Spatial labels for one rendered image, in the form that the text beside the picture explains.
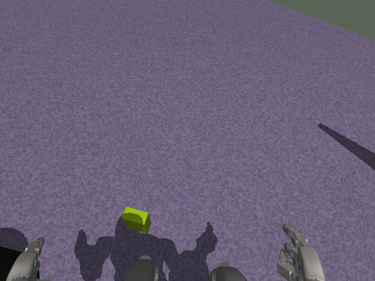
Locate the left robot hand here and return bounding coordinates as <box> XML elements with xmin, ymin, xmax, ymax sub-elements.
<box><xmin>6</xmin><ymin>237</ymin><xmax>51</xmax><ymax>281</ymax></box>

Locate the right robot hand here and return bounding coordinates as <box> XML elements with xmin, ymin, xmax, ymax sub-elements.
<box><xmin>277</xmin><ymin>224</ymin><xmax>325</xmax><ymax>281</ymax></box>

